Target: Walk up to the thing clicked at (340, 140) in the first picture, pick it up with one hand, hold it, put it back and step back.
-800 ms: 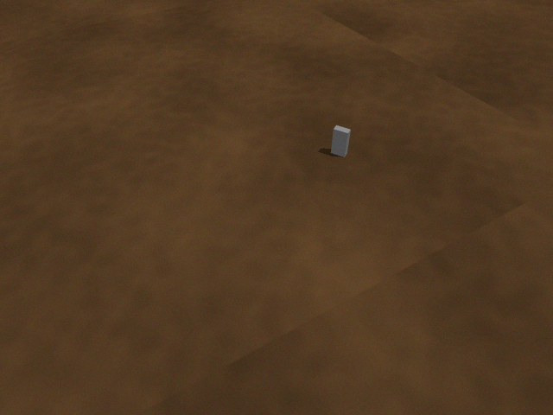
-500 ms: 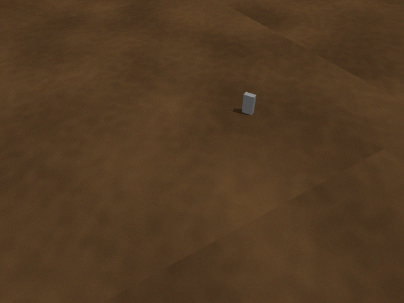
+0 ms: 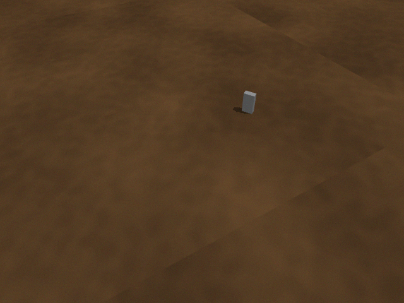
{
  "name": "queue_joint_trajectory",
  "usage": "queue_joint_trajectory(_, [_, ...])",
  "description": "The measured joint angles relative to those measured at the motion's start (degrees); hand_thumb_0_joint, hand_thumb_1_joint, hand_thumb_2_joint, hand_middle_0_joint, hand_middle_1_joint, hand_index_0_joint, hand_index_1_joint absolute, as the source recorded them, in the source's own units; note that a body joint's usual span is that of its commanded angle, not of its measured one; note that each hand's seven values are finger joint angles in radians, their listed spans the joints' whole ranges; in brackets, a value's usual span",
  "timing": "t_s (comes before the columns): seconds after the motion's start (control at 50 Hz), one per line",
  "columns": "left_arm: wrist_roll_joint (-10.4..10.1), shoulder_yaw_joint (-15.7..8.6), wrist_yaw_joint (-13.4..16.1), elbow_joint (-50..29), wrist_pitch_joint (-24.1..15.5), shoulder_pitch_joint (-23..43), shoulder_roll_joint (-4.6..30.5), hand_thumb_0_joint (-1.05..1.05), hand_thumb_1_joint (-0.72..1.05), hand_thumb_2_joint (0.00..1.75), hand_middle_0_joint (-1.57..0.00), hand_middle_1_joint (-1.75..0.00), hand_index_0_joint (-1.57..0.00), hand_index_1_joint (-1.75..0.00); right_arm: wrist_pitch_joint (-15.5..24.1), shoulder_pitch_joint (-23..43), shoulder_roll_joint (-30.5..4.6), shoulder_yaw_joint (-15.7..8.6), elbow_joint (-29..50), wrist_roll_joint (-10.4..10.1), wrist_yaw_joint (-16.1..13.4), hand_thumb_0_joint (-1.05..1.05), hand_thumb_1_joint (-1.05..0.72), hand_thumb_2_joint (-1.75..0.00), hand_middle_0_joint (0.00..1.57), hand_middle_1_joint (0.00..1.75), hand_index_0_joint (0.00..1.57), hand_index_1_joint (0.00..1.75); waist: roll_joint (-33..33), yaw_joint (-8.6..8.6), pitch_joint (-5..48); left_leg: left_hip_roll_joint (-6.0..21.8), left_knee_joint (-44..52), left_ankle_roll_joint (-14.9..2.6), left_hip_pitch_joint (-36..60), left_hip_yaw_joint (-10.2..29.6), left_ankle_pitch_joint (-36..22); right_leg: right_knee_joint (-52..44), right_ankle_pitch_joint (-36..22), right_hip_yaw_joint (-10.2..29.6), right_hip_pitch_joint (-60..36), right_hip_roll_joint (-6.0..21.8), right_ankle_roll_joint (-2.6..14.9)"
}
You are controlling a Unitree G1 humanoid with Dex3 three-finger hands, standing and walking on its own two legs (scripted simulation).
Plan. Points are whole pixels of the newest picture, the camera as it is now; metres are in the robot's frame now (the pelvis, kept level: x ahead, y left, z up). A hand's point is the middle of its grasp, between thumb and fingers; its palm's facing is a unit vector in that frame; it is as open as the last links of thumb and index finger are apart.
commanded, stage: stand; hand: left
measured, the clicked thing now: (248, 102) +1.56 -0.35 -0.70
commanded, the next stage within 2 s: walk up in 0.32 s
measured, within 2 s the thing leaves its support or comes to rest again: neither
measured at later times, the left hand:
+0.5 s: hand out of the picture +0.11 +0.25 -0.15, palm faces -0.12 -0.93 -0.35, open 7.4 cm
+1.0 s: hand (165, 254) +0.28 +0.12 -0.15, palm faces -0.22 -0.92 -0.33, open 7.4 cm
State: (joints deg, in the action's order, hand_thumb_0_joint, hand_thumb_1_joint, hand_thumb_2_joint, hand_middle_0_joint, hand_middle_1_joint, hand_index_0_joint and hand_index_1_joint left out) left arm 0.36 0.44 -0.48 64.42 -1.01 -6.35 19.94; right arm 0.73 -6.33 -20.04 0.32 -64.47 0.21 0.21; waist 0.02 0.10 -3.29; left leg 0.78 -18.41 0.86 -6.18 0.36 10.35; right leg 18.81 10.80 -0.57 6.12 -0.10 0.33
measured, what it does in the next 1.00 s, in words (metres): walks ahead, turning right: right foot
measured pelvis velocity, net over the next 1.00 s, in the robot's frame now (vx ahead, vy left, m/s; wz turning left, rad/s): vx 0.22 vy -0.14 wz -0.27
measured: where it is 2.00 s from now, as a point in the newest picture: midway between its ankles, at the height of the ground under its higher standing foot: (259, 211)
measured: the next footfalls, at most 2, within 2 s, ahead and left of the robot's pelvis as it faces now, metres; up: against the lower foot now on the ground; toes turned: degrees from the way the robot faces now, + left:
right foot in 0.64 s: +0.17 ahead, -0.24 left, +0.00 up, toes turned -15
left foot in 1.10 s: +0.48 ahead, -0.06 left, +0.00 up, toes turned -11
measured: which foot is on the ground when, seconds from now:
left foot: down 0.00-0.68, up 0.70-1.00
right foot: down 0.00-0.36, up 0.38-0.62, down 0.64-1.00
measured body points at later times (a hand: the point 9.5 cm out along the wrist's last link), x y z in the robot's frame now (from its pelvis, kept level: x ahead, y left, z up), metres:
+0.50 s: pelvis +0.02 -0.02 -0.01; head +0.03 -0.03 +0.44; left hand +0.12 +0.30 -0.12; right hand +0.06 -0.35 -0.12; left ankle +0.00 +0.13 -0.75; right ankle +0.04 -0.16 -0.71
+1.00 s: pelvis +0.22 -0.14 -0.01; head +0.23 -0.14 +0.44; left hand +0.29 +0.17 -0.13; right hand +0.24 -0.47 -0.12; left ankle +0.38 -0.03 -0.71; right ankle +0.13 -0.23 -0.75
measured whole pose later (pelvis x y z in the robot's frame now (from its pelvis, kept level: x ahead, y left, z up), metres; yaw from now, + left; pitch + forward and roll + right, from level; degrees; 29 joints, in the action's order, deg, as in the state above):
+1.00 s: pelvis +0.22 -0.14 -0.01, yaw -15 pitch -2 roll -2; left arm 0.3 -3.2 -4.2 53.1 -4.1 -22.1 21.9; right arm 2.4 -11.6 -24.0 -4.0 -51.7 1.6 5.1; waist 2.6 3.4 -3.3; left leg 7.2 -43.7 0.5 -30.7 -1.2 12.1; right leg 24.5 18.5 -0.2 4.0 -3.1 2.1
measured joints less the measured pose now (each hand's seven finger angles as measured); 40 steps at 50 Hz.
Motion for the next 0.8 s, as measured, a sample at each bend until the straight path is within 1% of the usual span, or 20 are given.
queue_joint_trajectory(0.32, [-0.01, -0.10, 0.12, 0.00, 0.00, 0.08, 0.10, 0.01, 0.90, 0.90, -0.20, -0.30, -0.20, -0.30, -0.08, 0.06, 0.01, -0.03, 0.14, -0.03, -0.06, 0.00, -0.91, -0.90, 0.20, 0.30, 0.20, 0.30, 0.17, -0.06, 0.20, 0.06, 0.36, 0.04, 0.56, -0.04, 0.14, -0.38, 0.11, 0.04, -0.55, -0.05, 0.02])
queue_joint_trajectory(0.34, [0.39, -0.83, -0.49, -0.83, 0.23, -0.45, 0.16, 0.01, 0.90, 0.90, -0.20, -0.30, -0.20, -0.30, 0.03, -0.21, 0.05, -0.59, 0.71, 0.39, 0.32, 0.01, -0.91, -0.90, 0.20, 0.30, 0.20, 0.30, 0.06, 0.11, 0.45, 0.10, -0.70, -0.54, 0.03, -0.47, 1.66, 0.92, 1.49, 0.39, 0.23, -0.11, 0.27])
queue_joint_trajectory(0.38, [1.08, -2.32, -2.14, -2.60, 0.66, -2.39, 0.91, 0.01, 0.90, 0.90, -0.20, -0.30, -0.20, -0.30, 1.31, -1.28, -0.01, -2.01, 2.54, 1.23, 1.13, 0.01, -0.91, -0.90, 0.20, 0.30, 0.20, 0.30, -0.73, 0.60, 1.35, 0.03, -3.42, -1.73, -0.86, -2.23, 6.19, 7.83, 8.81, 1.65, 3.68, 0.03, 1.06])
queue_joint_trajectory(0.4, [1.39, -2.89, -2.84, -3.05, 1.13, -3.22, 1.38, 0.01, 0.90, 0.90, -0.20, -0.30, -0.20, -0.30, 2.04, -1.83, -0.25, -2.66, 3.64, 1.48, 1.37, 0.01, -0.91, -0.90, 0.20, 0.30, 0.20, 0.30, -0.93, 0.67, 1.78, 0.22, -3.70, -1.98, -0.90, -3.28, 6.30, 13.15, 11.14, 1.74, 6.47, 0.13, 1.11])
queue_joint_trajectory(0.44, [1.83, -3.65, -3.88, -3.56, 1.87, -4.12, 2.36, 0.01, 0.90, 0.90, -0.20, -0.30, -0.20, -0.30, 3.35, -3.04, -1.15, -3.73, 5.59, 1.73, 1.47, 0.00, -0.90, -0.90, 0.21, 0.30, 0.20, 0.30, -0.57, -0.14, 1.86, 1.17, -3.44, -2.10, -0.47, -4.44, 4.17, 23.10, 12.46, 1.64, 11.99, 0.24, 1.00])
queue_joint_trajectory(0.46, [1.88, -3.98, -4.37, -3.83, 1.95, -4.19, 3.04, 0.01, 0.90, 0.90, -0.20, -0.30, -0.20, -0.30, 3.78, -3.80, -1.55, -4.17, 6.19, 1.81, 1.38, 0.00, -0.90, -0.90, 0.21, 0.30, 0.21, 0.30, -0.71, -0.59, 1.58, 1.43, -3.25, -1.83, 0.09, -4.68, 4.27, 26.61, 12.30, 1.98, 14.21, 0.77, 0.91])
queue_joint_trajectory(0.5, [1.69, -4.69, -5.33, -4.85, 1.79, -4.38, 4.45, 0.01, 0.90, 0.90, -0.20, -0.30, -0.20, -0.30, 4.01, -5.61, -2.44, -4.76, 6.70, 2.10, 1.34, 0.00, -0.90, -0.90, 0.21, 0.30, 0.21, 0.30, -1.16, -0.94, 1.25, 1.94, -2.37, -1.34, 1.79, -5.14, 5.01, 29.40, 11.69, 2.51, 17.40, 2.58, 0.53])
queue_joint_trajectory(0.54, [1.40, -5.34, -6.27, -6.24, 1.53, -5.00, 5.42, 0.01, 0.90, 0.90, -0.20, -0.30, -0.20, -0.30, 3.62, -7.02, -3.71, -5.31, 6.47, 2.47, 1.62, 0.00, -0.90, -0.90, 0.21, 0.30, 0.20, 0.30, -0.93, -0.62, 1.15, 3.15, -2.04, -0.58, 3.73, -6.04, 6.11, 28.00, 10.78, 2.14, 18.97, 4.44, 0.25])
queue_joint_trajectory(0.6, [1.19, -6.04, -7.15, -7.51, 1.19, -6.22, 6.38, 0.01, 0.91, 0.90, -0.20, -0.30, -0.20, -0.30, 3.02, -8.09, -5.72, -6.07, 6.39, 2.89, 1.99, 0.01, -0.90, -0.90, 0.21, 0.30, 0.20, 0.30, -0.31, -0.27, 1.34, 5.07, -4.01, 0.81, 6.00, -7.73, 9.31, 22.38, 8.17, 1.14, 18.65, 6.68, 0.02])
queue_joint_trajectory(0.64, [1.32, -6.40, -7.19, -7.81, 0.84, -7.06, 7.04, 0.01, 0.91, 0.90, -0.20, -0.30, -0.20, -0.30, 2.72, -8.39, -6.68, -6.37, 6.70, 2.82, 2.12, 0.01, -0.90, -0.90, 0.20, 0.30, 0.20, 0.30, -0.07, -0.27, 1.73, 6.48, -7.83, 1.26, 6.51, -8.61, 13.09, 18.89, 5.27, -0.17, 16.94, 7.17, 0.10])
queue_joint_trajectory(0.66, [1.46, -6.64, -6.94, -7.84, 0.49, -7.24, 7.09, 0.01, 0.91, 0.90, -0.20, -0.30, -0.20, -0.30, 2.49, -8.35, -7.20, -6.46, 6.81, 2.73, 2.08, 0.01, -0.90, -0.90, 0.20, 0.30, 0.20, 0.30, 0.72, -0.24, 1.74, 7.96, -11.38, 0.71, 6.00, -8.58, 15.77, 19.12, 2.07, -0.81, 16.56, 6.32, -0.55])
queue_joint_trajectory(0.68, [1.57, -6.85, -6.47, -7.98, -0.04, -7.03, 6.61, 0.01, 0.91, 0.90, -0.20, -0.30, -0.20, -0.30, 2.15, -8.19, -7.81, -6.56, 6.80, 2.65, 1.90, 0.01, -0.90, -0.90, 0.20, 0.30, 0.20, 0.30, 2.51, -0.25, 1.24, 10.16, -16.95, -0.95, 4.40, -7.03, 17.73, 21.31, 2.97, -2.02, 16.38, 4.71, -0.76])
queue_joint_trajectory(0.7, [1.64, -7.00, -5.89, -8.60, -0.76, -7.04, 6.14, 0.01, 0.91, 0.90, -0.20, -0.30, -0.20, -0.30, 1.63, -8.03, -7.93, -6.48, 6.77, 2.37, 1.69, 0.01, -0.91, -0.90, 0.20, 0.30, 0.20, 0.30, 3.46, 0.07, 0.92, 10.67, -24.76, -1.84, 1.42, -4.18, 19.34, 23.48, 5.09, -2.85, 16.40, 3.62, -0.60])
queue_joint_trajectory(0.72, [1.48, -6.98, -5.38, -9.28, -1.40, -7.36, 5.56, 0.01, 0.91, 0.90, -0.20, -0.30, -0.20, -0.30, 1.06, -7.77, -7.70, -6.21, 6.79, 2.02, 1.68, 0.01, -0.91, -0.90, 0.20, 0.30, 0.20, 0.30, 3.51, 0.73, 0.76, 9.24, -32.39, -1.98, -1.89, -1.78, 19.94, 24.54, 6.72, -2.93, 16.12, 3.10, -0.31])
queue_joint_trajectory(0.74, [1.10, -6.70, -5.10, -9.73, -1.74, -7.92, 4.82, 0.01, 0.91, 0.90, -0.20, -0.30, -0.20, -0.30, 0.70, -7.34, -7.38, -5.85, 6.89, 1.84, 1.81, 0.01, -0.91, -0.90, 0.20, 0.30, 0.20, 0.30, 3.33, 1.50, 0.68, 7.41, -38.39, -1.97, -4.96, -0.75, 19.67, 24.18, 7.48, -2.58, 15.27, 2.72, 0.09])
queue_joint_trajectory(0.76, [0.70, -6.24, -4.93, -9.96, -1.83, -8.59, 3.93, 0.01, 0.91, 0.90, -0.20, -0.30, -0.20, -0.30, 0.62, -6.78, -7.14, -5.50, 7.09, 1.61, 2.04, 0.01, -0.91, -0.90, 0.20, 0.30, 0.20, 0.30, 3.39, 2.05, 0.61, 6.04, -42.77, -2.09, -7.99, -0.62, 18.36, 22.65, 7.50, -2.29, 13.91, 2.26, 0.54])
queue_joint_trajectory(0.8, [0.18, -5.12, -4.54, -9.95, -1.92, -10.12, 2.22, 0.01, 0.91, 0.90, -0.20, -0.30, -0.20, -0.30, 1.00, -5.58, -6.67, -4.94, 7.97, 0.79, 2.58, 0.01, -0.91, -0.90, 0.20, 0.29, 0.20, 0.30, 3.95, 2.57, 0.34, 4.79, -46.60, -2.62, -13.48, -1.37, 13.67, 17.81, 6.29, -1.92, 10.31, 1.14, 0.93])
